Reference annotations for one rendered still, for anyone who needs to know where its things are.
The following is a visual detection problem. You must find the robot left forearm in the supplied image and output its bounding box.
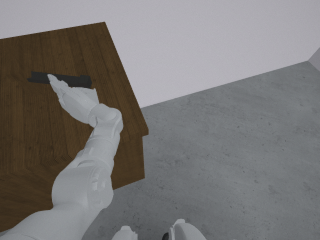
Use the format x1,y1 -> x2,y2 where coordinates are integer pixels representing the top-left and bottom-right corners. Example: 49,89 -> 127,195
51,103 -> 124,205

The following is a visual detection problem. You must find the counter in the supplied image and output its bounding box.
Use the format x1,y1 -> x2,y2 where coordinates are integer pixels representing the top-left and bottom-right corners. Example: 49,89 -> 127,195
0,22 -> 149,233

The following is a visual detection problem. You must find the right robot shin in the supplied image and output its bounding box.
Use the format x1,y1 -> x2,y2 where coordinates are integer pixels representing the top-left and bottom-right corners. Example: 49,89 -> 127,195
168,219 -> 185,240

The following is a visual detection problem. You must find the tap lever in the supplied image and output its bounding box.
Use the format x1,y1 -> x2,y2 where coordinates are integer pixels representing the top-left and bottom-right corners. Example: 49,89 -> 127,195
27,71 -> 92,89

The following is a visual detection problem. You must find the robot left upper arm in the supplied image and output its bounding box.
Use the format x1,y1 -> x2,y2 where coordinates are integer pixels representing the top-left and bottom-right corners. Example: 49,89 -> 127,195
0,165 -> 114,240

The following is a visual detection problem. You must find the left robot hand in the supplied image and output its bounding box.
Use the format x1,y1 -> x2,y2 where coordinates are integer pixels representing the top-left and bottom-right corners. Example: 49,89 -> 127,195
47,74 -> 100,124

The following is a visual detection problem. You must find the left robot shin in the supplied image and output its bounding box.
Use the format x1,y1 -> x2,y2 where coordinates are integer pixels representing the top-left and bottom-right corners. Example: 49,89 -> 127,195
120,226 -> 131,230

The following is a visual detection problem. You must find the robot shin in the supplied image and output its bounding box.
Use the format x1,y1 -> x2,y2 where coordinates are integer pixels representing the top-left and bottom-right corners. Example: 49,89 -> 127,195
120,226 -> 131,230
168,219 -> 185,240

